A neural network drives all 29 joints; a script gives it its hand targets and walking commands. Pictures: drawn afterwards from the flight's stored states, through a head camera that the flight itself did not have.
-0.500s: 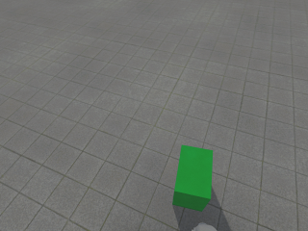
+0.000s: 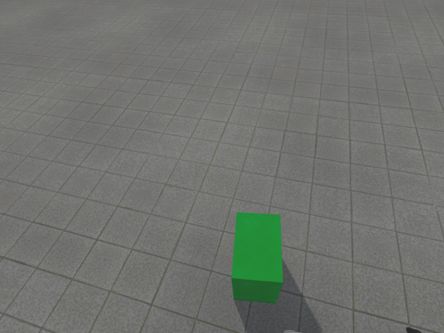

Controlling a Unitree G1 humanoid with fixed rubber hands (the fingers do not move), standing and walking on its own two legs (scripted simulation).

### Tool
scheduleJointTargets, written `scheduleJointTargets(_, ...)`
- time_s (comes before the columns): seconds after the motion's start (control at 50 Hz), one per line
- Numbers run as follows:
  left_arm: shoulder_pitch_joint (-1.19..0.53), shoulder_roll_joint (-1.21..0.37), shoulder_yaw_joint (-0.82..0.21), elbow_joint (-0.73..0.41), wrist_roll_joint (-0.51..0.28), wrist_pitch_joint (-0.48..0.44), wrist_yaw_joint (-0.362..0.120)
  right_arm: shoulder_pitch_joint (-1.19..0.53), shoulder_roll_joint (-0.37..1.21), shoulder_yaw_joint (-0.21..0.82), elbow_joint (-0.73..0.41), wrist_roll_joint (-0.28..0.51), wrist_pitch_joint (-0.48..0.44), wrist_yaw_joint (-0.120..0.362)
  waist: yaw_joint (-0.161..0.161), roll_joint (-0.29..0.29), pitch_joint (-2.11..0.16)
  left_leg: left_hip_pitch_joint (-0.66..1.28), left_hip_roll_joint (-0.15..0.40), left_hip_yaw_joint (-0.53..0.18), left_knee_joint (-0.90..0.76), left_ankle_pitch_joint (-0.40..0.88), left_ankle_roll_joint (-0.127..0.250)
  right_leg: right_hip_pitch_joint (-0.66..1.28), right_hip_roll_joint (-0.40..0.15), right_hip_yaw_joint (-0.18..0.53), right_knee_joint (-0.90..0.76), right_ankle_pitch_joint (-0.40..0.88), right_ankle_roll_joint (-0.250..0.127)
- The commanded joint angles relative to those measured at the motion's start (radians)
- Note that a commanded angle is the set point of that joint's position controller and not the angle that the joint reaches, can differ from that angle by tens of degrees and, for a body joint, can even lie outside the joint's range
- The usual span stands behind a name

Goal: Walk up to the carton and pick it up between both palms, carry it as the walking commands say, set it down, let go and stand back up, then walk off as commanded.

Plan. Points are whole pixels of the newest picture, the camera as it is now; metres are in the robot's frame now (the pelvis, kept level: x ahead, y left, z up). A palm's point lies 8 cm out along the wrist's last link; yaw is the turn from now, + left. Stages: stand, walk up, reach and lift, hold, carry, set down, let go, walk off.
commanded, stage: walk up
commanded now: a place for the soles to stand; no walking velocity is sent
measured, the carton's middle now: (256, 258) +0.51 -0.07 -0.61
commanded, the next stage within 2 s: none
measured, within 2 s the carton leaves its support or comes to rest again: neither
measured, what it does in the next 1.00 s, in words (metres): stands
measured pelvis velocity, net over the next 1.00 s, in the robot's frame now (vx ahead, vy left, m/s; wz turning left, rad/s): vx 0.02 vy -0.02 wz -0.08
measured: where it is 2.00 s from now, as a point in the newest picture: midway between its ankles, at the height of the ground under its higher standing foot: outside the picture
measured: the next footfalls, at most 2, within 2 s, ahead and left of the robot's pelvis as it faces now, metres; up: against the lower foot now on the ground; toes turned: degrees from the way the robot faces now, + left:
left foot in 1.42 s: +0.18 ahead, +0.10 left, +0.00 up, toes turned -13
right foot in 1.66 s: +0.09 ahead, -0.12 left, +0.00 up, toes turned -7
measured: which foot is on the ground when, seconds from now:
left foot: down 0.00-1.00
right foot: down 0.00-1.00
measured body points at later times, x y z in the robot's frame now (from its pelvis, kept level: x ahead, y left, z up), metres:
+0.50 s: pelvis -0.01 -0.03 +0.00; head +0.02 -0.05 +0.45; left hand +0.09 +0.31 -0.08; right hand +0.10 -0.35 -0.11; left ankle +0.02 +0.11 -0.71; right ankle +0.03 -0.14 -0.71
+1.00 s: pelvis +0.02 -0.02 +0.00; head +0.04 -0.05 +0.45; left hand +0.12 +0.32 -0.08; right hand +0.09 -0.35 -0.12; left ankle +0.02 +0.11 -0.71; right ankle +0.03 -0.14 -0.71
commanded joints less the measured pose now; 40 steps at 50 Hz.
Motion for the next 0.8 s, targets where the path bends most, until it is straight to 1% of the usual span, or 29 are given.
scheduleJointTargets(0.0,0.088,0.165,0.065,0.002,0.017,-0.042,0.009,-0.04,-0.194,-0.075,-0.05,-0.02,0.003,0.007,0.056,-0.011,-0.108,-0.061,0.099,-0.11,-0.108,0.056,0.098,0.194,0.014,0.059,-0.346,0.098,-0.05)
scheduleJointTargets(0.02,0.068,0.243,0.081,-0.003,0.028,-0.051,0.016,-0.057,-0.151,-0.067,-0.068,-0.013,0.005,0.006,0.039,-0.191,-0.093,-0.138,-0.009,-0.003,0.074,-0.061,0.035,0.171,-0.149,0.374,-0.428,0.179,-0.113)
scheduleJointTargets(0.04,0.05,0.299,0.077,-0.014,0.025,-0.055,0.018,-0.111,-0.148,-0.063,-0.096,0.001,0.018,-0.001,0.039,-0.206,-0.069,-0.187,-0.028,-0.081,0.103,-0.242,0.016,0.121,-0.267,0.572,-0.487,0.23,-0.218)
scheduleJointTargets(0.06,0.029,0.297,0.073,-0.005,0.023,-0.059,0.023,-0.138,-0.178,-0.067,-0.083,0.004,0.019,-0.002,0.041,-0.138,-0.051,-0.148,-0.029,-0.117,0.116,-0.233,0.022,0.054,-0.255,0.544,-0.487,0.246,-0.244)
scheduleJointTargets(0.08,-0.008,0.279,0.068,-0.012,0.026,-0.059,0.029,-0.116,-0.166,-0.065,-0.061,0.006,0.018,0.0,0.021,-0.122,-0.046,-0.117,-0.04,-0.105,0.121,-0.218,0.032,0.036,-0.233,0.509,-0.467,0.246,-0.224)
scheduleJointTargets(0.12,-0.031,0.26,0.064,-0.017,0.023,-0.061,0.033,-0.047,-0.173,-0.075,-0.032,0.0,0.015,0.005,0.012,-0.16,-0.071,-0.059,-0.065,-0.065,0.068,-0.154,0.026,0.056,-0.196,0.433,-0.404,0.349,-0.198)
scheduleJointTargets(0.16,-0.017,0.231,0.052,-0.013,0.011,-0.057,0.031,-0.026,-0.155,-0.071,-0.015,-0.001,0.013,0.007,0.005,-0.156,-0.121,-0.027,-0.094,-0.048,0.004,-0.119,0.03,0.117,-0.17,0.391,-0.384,0.442,-0.177)
scheduleJointTargets(0.18,-0.026,0.241,0.048,-0.009,0.012,-0.055,0.03,-0.017,-0.157,-0.077,-0.013,0.002,0.015,0.005,-0.003,-0.191,-0.131,0.021,-0.091,-0.05,-0.052,-0.095,0.03,0.099,-0.168,0.393,-0.37,0.449,-0.176)
scheduleJointTargets(0.2,-0.065,0.226,0.042,-0.023,0.006,-0.052,0.029,-0.014,-0.143,-0.068,-0.005,0.002,0.007,0.003,-0.026,-0.152,-0.125,0.1,-0.08,-0.064,-0.137,0.026,0.037,0.027,-0.156,0.359,-0.35,0.452,-0.157)
scheduleJointTargets(0.24,-0.109,0.158,0.016,-0.04,-0.007,-0.044,0.024,-0.012,-0.185,-0.082,-0.002,-0.005,-0.009,-0.003,-0.04,-0.084,-0.147,0.2,0.042,-0.205,-0.288,0.141,0.087,-0.06,-0.054,0.209,-0.235,0.388,-0.076)
scheduleJointTargets(0.26,-0.096,0.127,0.009,-0.021,-0.018,-0.042,0.023,-0.047,-0.222,-0.079,0.007,-0.01,-0.012,-0.005,-0.012,-0.005,-0.121,0.167,0.12,-0.266,-0.349,0.133,0.139,-0.054,0.009,0.132,-0.154,0.305,-0.045)
scheduleJointTargets(0.28,-0.073,0.135,0.015,-0.008,-0.016,-0.039,0.021,-0.085,-0.243,-0.079,-0.008,-0.009,-0.012,-0.006,0.009,0.029,-0.114,0.093,0.192,-0.326,-0.395,0.099,0.188,-0.008,0.041,0.069,-0.111,0.21,-0.029)
scheduleJointTargets(0.3,-0.032,0.149,0.027,0.004,-0.01,-0.032,0.017,-0.129,-0.241,-0.073,-0.009,-0.008,-0.014,0.0,0.034,0.022,-0.105,0.053,0.205,-0.29,-0.377,0.06,0.207,0.057,0.04,0.038,-0.137,0.064,-0.029)
scheduleJointTargets(0.32,0.01,0.155,0.034,0.026,-0.002,-0.036,0.012,-0.161,-0.239,-0.076,-0.009,-0.004,-0.009,0.006,0.055,0.042,-0.105,0.003,0.187,-0.258,-0.351,0.056,0.19,0.114,0.033,0.041,-0.17,0.079,-0.036)
scheduleJointTargets(0.34,0.031,0.154,0.034,0.026,0.002,-0.04,0.011,-0.182,-0.207,-0.071,-0.007,-0.004,-0.004,0.006,0.059,0.028,-0.092,0.001,0.129,-0.194,-0.317,0.068,0.141,0.124,0.022,0.079,-0.244,0.179,-0.049)
scheduleJointTargets(0.38,-0.02,0.196,0.041,0.015,0.015,-0.046,0.014,-0.139,-0.175,-0.06,0.0,-0.004,0.002,0.005,0.015,-0.071,-0.098,0.011,0.003,-0.081,-0.18,0.009,0.066,0.073,-0.068,0.249,-0.341,0.308,-0.1)
scheduleJointTargets(0.42,-0.05,0.23,0.049,0.005,0.018,-0.053,0.019,-0.113,-0.151,-0.06,0.003,0.008,0.016,0.008,0.004,-0.139,-0.089,0.032,-0.07,-0.083,-0.078,-0.063,0.044,0.016,-0.167,0.445,-0.449,0.221,-0.155)
scheduleJointTargets(0.44,-0.054,0.226,0.042,0.009,0.019,-0.053,0.021,-0.103,-0.156,-0.064,0.02,0.006,0.016,0.009,0.001,-0.144,-0.083,0.081,-0.081,-0.09,-0.098,-0.076,0.042,-0.035,-0.179,0.464,-0.467,0.201,-0.17)
scheduleJointTargets(0.48,-0.094,0.194,0.027,0.001,0.018,-0.049,0.021,-0.096,-0.157,-0.061,0.021,0.0,0.007,0.011,-0.021,-0.11,-0.074,0.143,-0.048,-0.113,-0.185,-0.03,0.057,-0.096,-0.117,0.368,-0.462,0.144,-0.114)
scheduleJointTargets(0.52,-0.119,0.174,0.021,-0.007,0.017,-0.047,0.015,-0.095,-0.2,-0.071,0.038,-0.001,0.0,0.017,-0.023,-0.064,-0.071,0.161,0.006,-0.137,-0.264,-0.05,0.075,-0.107,-0.053,0.262,-0.406,0.169,-0.068)
scheduleJointTargets(0.58,-0.071,0.16,0.024,0.015,0.005,-0.048,0.011,-0.12,-0.199,-0.064,0.036,-0.003,-0.003,0.015,0.008,-0.034,-0.118,0.107,0.06,-0.178,-0.327,-0.033,0.104,0.016,-0.006,0.174,-0.304,0.215,-0.056)
scheduleJointTargets(0.6,-0.055,0.162,0.03,0.018,0.009,-0.047,0.012,-0.146,-0.201,-0.066,0.031,-0.006,-0.002,0.018,0.02,-0.003,-0.124,0.09,0.061,-0.147,-0.313,-0.038,0.106,0.041,-0.002,0.16,-0.292,0.222,-0.061)
scheduleJointTargets(0.64,-0.042,0.178,0.035,0.032,0.008,-0.042,0.009,-0.153,-0.206,-0.062,0.028,0.003,-0.001,0.015,0.023,-0.023,-0.13,0.091,0.058,-0.144,-0.285,0.015,0.101,0.071,-0.004,0.146,-0.291,0.291,-0.062)
scheduleJointTargets(0.68,-0.043,0.166,0.033,0.026,0.005,-0.045,0.013,-0.149,-0.194,-0.063,0.034,0.001,0.003,0.012,0.022,-0.033,-0.141,0.095,0.041,-0.11,-0.243,0.06,0.094,0.059,-0.028,0.185,-0.292,0.321,-0.079)
scheduleJointTargets(0.7,-0.066,0.168,0.027,0.011,0.009,-0.046,0.013,-0.138,-0.192,-0.066,0.027,-0.002,0.005,0.012,0.002,-0.023,-0.147,0.123,0.019,-0.097,-0.217,0.093,0.08,0.03,-0.044,0.219,-0.315,0.35,-0.083)
scheduleJointTargets(0.72,-0.062,0.167,0.024,0.019,0.007,-0.049,0.015,-0.142,-0.178,-0.064,0.022,0.002,0.009,0.012,0.007,-0.061,-0.125,0.124,0.014,-0.097,-0.217,0.071,0.077,0.005,-0.039,0.222,-0.327,0.333,-0.083)
scheduleJointTargets(0.74,-0.068,0.184,0.027,0.021,0.009,-0.051,0.015,-0.144,-0.179,-0.061,0.021,0.0,0.009,0.013,0.006,-0.06,-0.131,0.129,0.009,-0.085,-0.203,0.082,0.066,0.017,-0.05,0.237,-0.336,0.365,-0.084)
scheduleJointTargets(0.76,-0.063,0.179,0.025,0.014,0.01,-0.05,0.015,-0.138,-0.183,-0.062,0.028,0.003,0.01,0.013,0.007,-0.045,-0.106,0.12,-0.005,-0.083,-0.204,0.047,0.067,-0.015,-0.054,0.271,-0.356,0.342,-0.089)
scheduleJointTargets(0.78,0.012,0.202,0.06,0.013,0.026,-0.053,-0.001,-0.054,-0.209,-0.077,0.018,-0.012,-0.01,0.026,0.006,-0.073,-0.199,0.132,-0.015,-0.128,-0.192,-0.288,0.105,0.026,-0.052,0.287,-0.36,-0.086,-0.126)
